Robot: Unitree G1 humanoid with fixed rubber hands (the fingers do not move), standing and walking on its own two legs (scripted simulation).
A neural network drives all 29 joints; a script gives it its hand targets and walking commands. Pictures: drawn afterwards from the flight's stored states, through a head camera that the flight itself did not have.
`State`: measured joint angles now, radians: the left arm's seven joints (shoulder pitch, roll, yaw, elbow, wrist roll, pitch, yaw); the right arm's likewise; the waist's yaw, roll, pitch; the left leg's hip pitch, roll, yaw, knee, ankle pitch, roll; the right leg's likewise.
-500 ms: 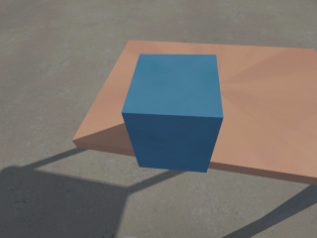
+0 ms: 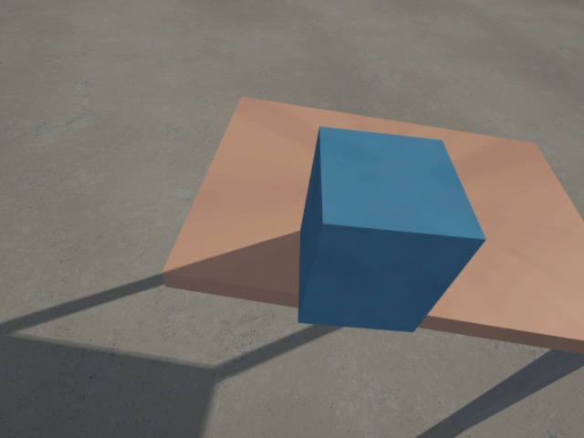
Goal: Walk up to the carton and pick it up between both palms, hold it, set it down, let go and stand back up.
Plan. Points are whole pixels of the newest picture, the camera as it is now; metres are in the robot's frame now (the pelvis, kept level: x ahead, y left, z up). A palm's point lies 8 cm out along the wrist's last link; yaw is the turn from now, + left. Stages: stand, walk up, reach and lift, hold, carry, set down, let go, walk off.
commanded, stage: walk up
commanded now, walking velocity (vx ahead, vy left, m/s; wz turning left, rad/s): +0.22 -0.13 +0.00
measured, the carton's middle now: (368, 233) +0.44 -0.12 +0.04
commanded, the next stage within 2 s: none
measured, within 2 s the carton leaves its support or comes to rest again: neither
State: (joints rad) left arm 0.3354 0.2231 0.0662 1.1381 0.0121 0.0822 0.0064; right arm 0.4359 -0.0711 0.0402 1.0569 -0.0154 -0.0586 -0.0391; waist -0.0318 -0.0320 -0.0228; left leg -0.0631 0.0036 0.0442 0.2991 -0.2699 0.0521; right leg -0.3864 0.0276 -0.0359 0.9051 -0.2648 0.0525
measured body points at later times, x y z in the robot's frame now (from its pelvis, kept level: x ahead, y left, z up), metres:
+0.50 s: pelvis +0.07 -0.11 -0.01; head +0.09 -0.13 +0.44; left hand +0.11 +0.12 -0.16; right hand +0.03 -0.32 -0.18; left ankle -0.01 +0.04 -0.70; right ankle +0.14 -0.19 -0.75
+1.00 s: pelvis -0.04 -0.06 -0.02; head -0.04 -0.04 +0.43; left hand +0.03 +0.21 -0.17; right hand -0.07 -0.32 -0.16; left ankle -0.12 +0.04 -0.76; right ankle +0.13 -0.19 -0.74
